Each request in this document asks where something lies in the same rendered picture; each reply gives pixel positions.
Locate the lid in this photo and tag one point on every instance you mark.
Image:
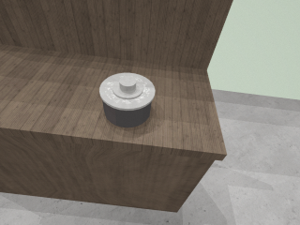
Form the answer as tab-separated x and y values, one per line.
111	93

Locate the table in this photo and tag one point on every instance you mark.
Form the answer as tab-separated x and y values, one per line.
55	139

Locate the knob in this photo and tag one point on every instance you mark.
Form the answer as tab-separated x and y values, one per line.
127	83

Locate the pot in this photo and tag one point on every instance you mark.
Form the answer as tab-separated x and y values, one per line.
127	119

